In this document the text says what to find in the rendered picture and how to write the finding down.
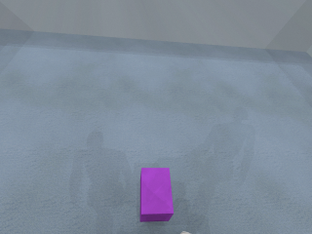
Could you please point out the carton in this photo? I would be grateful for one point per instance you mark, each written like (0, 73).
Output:
(156, 198)

